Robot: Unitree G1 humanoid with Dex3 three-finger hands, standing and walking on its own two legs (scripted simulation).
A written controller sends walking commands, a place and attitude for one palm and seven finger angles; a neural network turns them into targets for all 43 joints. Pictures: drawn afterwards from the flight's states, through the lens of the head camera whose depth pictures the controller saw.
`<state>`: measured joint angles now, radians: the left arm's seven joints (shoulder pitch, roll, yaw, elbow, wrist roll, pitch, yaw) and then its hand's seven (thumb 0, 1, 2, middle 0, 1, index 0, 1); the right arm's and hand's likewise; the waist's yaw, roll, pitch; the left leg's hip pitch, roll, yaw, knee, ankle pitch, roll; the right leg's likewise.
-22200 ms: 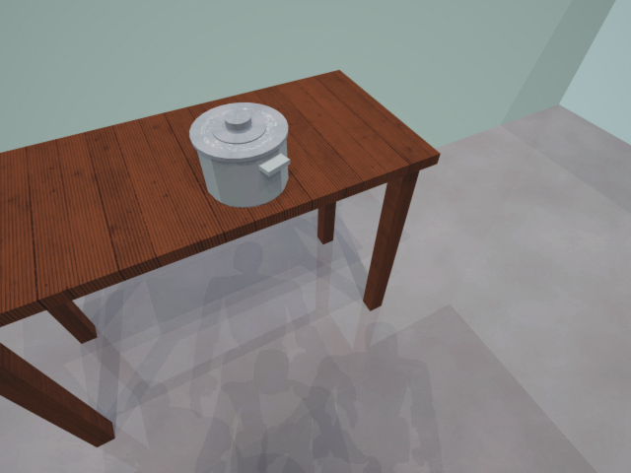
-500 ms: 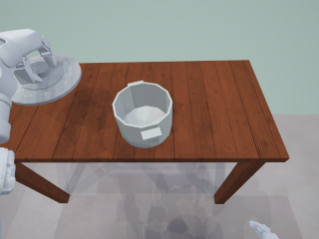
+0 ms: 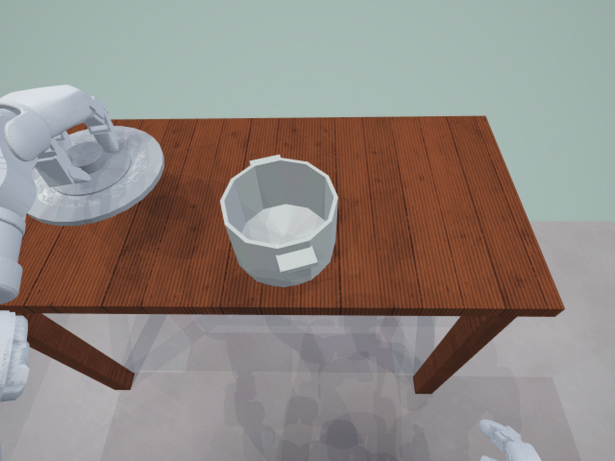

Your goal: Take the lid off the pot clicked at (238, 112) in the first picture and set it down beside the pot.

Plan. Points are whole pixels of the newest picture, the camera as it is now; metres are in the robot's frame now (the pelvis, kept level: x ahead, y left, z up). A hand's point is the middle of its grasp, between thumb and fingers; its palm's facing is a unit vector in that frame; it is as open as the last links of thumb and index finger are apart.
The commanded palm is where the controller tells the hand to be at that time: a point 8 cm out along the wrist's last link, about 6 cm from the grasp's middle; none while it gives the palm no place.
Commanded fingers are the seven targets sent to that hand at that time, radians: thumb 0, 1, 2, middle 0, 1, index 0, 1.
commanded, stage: lower the lid onto the table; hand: left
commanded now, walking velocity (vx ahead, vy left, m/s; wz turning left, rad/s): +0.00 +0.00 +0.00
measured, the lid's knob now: (85, 158) +0.46 +0.29 +0.14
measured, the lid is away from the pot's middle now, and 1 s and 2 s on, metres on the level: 0.24 0.24 0.23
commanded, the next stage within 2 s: none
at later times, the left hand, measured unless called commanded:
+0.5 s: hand (77, 186) +0.41 +0.28 +0.14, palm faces -0.38 -0.05 -0.92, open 7.9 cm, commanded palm +0.42 +0.29 +0.20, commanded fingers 0.00 0.60 1.04 -0.89 -1.01 -0.85 -0.98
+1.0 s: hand (97, 194) +0.43 +0.28 +0.10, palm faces -0.44 -0.06 -0.90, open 7.9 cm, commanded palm +0.44 +0.28 +0.17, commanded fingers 0.00 0.60 1.04 -0.89 -1.01 -0.85 -0.98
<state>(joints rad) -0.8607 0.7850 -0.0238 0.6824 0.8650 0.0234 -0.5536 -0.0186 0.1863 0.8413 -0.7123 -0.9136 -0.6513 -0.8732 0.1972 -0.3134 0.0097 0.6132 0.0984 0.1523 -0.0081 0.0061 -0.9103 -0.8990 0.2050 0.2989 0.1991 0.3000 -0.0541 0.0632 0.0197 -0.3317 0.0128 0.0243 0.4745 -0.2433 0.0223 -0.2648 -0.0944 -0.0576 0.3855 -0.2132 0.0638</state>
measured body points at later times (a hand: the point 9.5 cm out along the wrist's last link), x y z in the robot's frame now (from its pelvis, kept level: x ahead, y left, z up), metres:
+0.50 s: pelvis -0.01 +0.00 +0.00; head +0.04 -0.02 +0.45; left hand +0.43 +0.28 +0.19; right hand +0.11 -0.27 -0.12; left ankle -0.01 +0.11 -0.74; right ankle -0.02 -0.17 -0.74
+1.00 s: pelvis +0.00 +0.00 +0.00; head +0.06 -0.02 +0.44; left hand +0.45 +0.28 +0.15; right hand +0.07 -0.28 -0.13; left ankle -0.01 +0.11 -0.74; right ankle -0.02 -0.17 -0.74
